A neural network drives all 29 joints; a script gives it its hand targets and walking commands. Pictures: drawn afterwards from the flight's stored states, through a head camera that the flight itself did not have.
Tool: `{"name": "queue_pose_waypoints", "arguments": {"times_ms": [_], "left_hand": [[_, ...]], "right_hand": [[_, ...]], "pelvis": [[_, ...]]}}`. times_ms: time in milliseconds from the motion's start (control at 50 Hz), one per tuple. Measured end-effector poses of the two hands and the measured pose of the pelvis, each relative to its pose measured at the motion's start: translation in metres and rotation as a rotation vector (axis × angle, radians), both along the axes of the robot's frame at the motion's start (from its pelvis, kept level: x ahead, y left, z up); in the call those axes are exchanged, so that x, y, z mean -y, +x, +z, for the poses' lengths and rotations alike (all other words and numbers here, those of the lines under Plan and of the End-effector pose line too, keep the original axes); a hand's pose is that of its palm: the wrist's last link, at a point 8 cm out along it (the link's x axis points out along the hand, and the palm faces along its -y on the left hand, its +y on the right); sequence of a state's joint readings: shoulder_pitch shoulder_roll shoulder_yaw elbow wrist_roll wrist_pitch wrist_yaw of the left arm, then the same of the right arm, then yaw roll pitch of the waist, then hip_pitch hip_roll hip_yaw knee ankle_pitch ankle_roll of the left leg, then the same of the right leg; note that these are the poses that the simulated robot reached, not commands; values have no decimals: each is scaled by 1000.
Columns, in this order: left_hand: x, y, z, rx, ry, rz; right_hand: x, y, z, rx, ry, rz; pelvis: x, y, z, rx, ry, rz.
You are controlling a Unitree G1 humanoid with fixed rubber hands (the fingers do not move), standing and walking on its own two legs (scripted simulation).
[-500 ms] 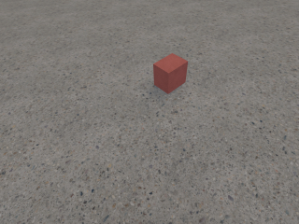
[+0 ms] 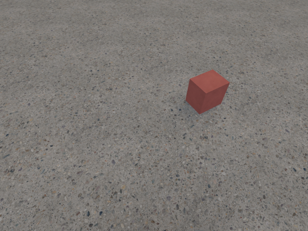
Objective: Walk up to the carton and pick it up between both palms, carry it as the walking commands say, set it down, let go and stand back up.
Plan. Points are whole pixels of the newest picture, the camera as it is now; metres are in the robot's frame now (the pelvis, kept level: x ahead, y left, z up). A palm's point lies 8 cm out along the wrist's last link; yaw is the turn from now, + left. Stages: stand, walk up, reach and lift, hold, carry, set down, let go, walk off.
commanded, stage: walk up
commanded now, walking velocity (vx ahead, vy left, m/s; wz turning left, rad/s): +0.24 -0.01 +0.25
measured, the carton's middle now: (206, 91) +1.28 -0.46 -0.65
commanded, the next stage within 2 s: none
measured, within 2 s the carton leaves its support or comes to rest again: neither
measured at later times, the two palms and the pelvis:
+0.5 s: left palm out of the picture +0.17 +0.22 -0.13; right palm (254, 185) +0.28 -0.29 -0.12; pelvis +0.15 -0.03 +0.00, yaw +0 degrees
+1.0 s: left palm (107, 169) +0.34 +0.18 -0.12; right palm out of the picture +0.13 -0.34 -0.14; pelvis +0.16 -0.05 -0.01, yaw -18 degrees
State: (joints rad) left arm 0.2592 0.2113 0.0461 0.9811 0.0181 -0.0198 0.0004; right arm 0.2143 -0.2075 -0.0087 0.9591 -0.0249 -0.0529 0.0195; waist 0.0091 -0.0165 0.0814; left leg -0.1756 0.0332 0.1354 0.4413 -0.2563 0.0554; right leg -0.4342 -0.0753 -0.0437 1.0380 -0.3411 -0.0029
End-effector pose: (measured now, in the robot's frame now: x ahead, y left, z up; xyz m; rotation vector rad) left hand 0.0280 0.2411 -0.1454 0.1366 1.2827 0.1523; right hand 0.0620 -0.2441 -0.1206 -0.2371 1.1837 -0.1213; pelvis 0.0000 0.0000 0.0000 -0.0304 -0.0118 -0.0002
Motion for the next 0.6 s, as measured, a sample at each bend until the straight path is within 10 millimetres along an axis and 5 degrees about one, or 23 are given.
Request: {"name": "queue_pose_waypoints", "arguments": {"times_ms": [120,220,280,380,460,540,600], "left_hand": [[14,85,9,81,6,-53],[27,149,11,157,55,-70],[29,156,15,150,92,-48],[29,132,20,29,105,8],[27,130,17,-38,93,11],[15,151,7,-38,72,-10],[2,183,-5,1,67,-49]], "right_hand": [[14,-17,-10,-120,10,-71],[39,-6,-29,-185,20,-91],[47,33,-32,-167,32,-58],[51,139,-16,6,27,19],[50,202,-4,109,-4,30],[40,233,3,163,-37,7],[35,234,1,185,-72,-24]], "pelvis": [[12,43,0,9,12,11],[33,86,-14,-5,35,28],[42,105,-13,-11,23,54],[45,131,-2,-16,37,50],[40,144,-2,-21,41,18],[28,156,-7,-24,31,-28],[18,165,-17,-28,12,-71]]}}
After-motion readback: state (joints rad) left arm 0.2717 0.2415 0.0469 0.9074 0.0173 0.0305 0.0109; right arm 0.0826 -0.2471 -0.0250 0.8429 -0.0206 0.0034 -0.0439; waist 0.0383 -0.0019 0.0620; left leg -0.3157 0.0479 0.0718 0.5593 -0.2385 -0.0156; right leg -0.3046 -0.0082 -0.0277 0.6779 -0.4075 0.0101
